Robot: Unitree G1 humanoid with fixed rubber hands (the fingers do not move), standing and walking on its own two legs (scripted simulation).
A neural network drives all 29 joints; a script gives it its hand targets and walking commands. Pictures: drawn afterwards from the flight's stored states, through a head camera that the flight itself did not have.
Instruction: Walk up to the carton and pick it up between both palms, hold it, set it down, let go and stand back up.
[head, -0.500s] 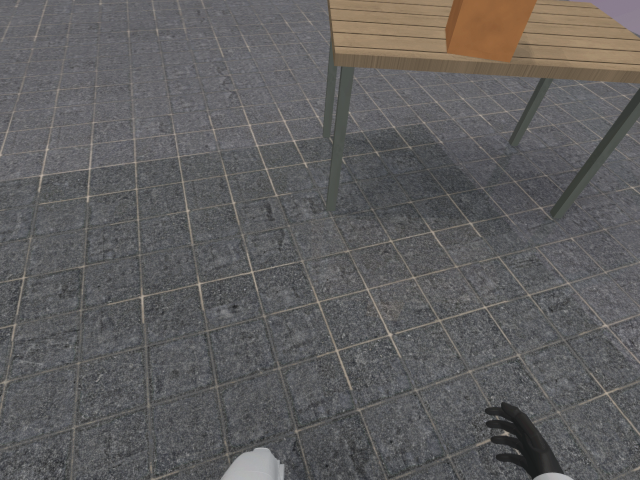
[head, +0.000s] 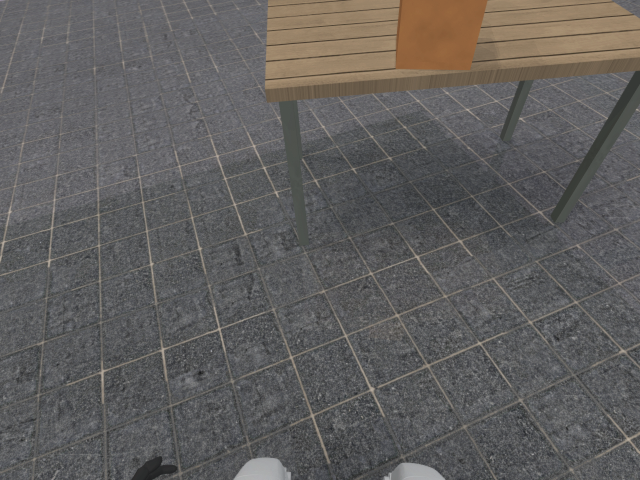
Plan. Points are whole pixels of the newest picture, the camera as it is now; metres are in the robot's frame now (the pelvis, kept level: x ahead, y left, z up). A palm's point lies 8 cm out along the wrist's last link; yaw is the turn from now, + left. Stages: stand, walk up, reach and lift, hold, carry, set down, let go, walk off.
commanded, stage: walk up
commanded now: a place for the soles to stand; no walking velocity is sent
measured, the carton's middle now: (438, 4) +1.20 -0.31 +0.08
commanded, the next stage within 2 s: none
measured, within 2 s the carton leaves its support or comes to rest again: neither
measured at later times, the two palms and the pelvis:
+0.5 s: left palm (209, 379) +0.27 +0.20 -0.10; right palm (568, 359) +0.28 -0.33 -0.07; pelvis +0.21 -0.07 +0.01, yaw +0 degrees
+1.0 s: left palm (301, 304) +0.40 +0.06 -0.11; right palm (576, 223) +0.54 -0.45 -0.07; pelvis +0.41 -0.21 +0.01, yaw +1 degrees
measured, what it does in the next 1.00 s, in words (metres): walks ahead: left foot, then right foot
